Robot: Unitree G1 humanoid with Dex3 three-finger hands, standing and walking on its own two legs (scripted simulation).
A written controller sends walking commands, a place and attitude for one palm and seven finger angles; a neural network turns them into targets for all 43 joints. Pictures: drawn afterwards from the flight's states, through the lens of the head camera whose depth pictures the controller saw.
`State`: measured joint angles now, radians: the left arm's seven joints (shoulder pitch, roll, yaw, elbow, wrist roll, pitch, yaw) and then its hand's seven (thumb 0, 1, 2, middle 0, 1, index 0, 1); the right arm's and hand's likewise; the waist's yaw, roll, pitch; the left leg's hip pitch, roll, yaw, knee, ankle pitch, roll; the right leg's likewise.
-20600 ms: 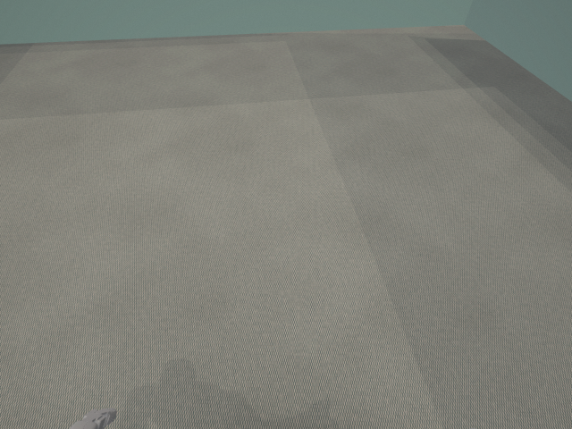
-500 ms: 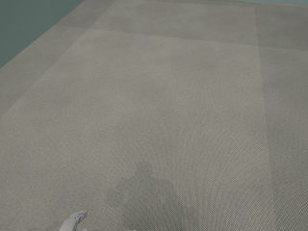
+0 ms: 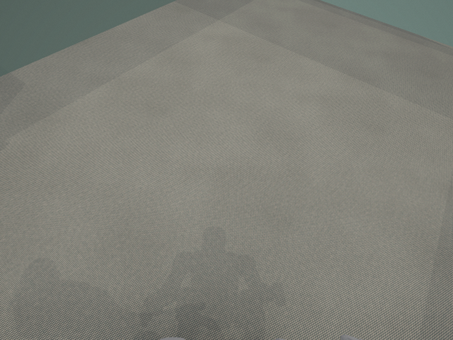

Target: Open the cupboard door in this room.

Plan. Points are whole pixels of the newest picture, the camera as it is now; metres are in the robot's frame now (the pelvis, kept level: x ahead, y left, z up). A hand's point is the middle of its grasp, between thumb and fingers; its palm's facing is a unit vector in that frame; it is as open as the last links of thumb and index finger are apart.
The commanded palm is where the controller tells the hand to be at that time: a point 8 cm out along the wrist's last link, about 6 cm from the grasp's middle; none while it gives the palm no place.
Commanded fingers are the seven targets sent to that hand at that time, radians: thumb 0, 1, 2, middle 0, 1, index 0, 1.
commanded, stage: turn or walk to find it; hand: left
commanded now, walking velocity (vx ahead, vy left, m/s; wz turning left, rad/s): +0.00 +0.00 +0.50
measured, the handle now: out of the picture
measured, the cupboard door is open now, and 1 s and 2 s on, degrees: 0 0 0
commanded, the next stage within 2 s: none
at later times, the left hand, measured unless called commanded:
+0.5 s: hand out of the picture +0.09 +0.20 -0.13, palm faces +0.20 -0.94 -0.26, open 7.4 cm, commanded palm none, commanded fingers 0.00 0.90 0.90 -0.20 -0.30 -0.20 -0.30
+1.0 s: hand out of the picture -0.10 +0.13 -0.15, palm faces +0.54 -0.80 -0.26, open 7.4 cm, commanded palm none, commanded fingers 0.00 0.90 0.90 -0.20 -0.30 -0.20 -0.30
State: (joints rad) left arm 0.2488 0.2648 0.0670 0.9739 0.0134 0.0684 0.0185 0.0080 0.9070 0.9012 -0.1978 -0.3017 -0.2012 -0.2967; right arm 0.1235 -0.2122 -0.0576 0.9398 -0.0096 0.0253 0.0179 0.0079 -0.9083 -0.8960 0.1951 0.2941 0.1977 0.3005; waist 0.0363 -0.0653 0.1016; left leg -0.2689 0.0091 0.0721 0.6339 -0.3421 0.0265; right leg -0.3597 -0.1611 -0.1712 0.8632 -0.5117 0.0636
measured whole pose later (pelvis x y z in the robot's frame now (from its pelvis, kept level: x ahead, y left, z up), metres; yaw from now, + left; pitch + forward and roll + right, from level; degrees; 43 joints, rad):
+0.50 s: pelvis -0.01 -0.02 +0.01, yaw +13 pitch +1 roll +0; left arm 0.07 0.21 0.04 0.89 0.00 0.04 0.02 0.01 0.91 0.90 -0.19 -0.30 -0.20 -0.30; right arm 0.27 -0.20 -0.07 0.97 -0.02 0.04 0.00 0.01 -0.90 -0.90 0.20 0.30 0.20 0.30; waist -0.06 0.03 0.07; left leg -0.29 -0.08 -0.14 0.49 -0.21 0.02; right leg -0.33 -0.02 -0.01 0.69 -0.39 0.08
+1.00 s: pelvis -0.02 -0.05 +0.01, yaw +31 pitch +0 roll +2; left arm 0.28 0.19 0.04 0.96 0.02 0.01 0.01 0.01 0.91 0.90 -0.20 -0.30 -0.20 -0.30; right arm 0.15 -0.26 -0.08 0.98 -0.01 0.07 0.02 0.01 -0.91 -0.90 0.19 0.29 0.20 0.30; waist 0.03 0.01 0.09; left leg -0.36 0.05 0.03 0.85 -0.44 -0.07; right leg -0.20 -0.13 -0.28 0.52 -0.31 -0.02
